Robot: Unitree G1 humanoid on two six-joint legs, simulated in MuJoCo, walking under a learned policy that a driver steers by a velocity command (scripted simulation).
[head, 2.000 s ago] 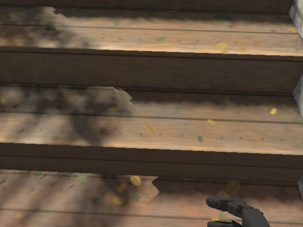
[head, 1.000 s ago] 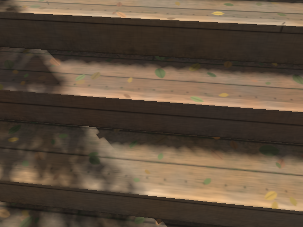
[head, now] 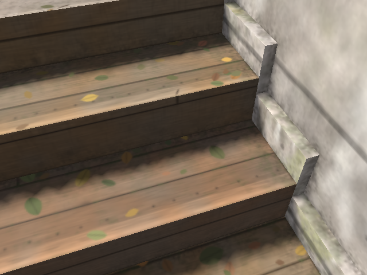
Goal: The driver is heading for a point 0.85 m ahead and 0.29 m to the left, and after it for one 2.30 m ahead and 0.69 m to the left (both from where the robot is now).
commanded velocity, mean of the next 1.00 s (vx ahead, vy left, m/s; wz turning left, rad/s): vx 0.49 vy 0.00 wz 0.53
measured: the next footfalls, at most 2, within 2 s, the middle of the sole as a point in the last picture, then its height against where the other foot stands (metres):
right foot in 0.40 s outside the picture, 0.17 m higher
left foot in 0.92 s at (33, 220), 0.17 m higher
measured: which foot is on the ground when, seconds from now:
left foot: down 0.00-0.42, up 0.44-0.90, down 0.92-1.00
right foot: up 0.00-0.38, down 0.40-0.96, up 0.98-1.00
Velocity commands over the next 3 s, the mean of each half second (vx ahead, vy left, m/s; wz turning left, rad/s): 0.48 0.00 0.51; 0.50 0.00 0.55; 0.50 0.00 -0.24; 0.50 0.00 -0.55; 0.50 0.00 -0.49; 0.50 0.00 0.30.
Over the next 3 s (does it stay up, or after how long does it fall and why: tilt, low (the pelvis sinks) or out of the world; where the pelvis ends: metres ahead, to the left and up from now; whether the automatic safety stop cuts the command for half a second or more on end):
stays up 1.53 0.50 0.75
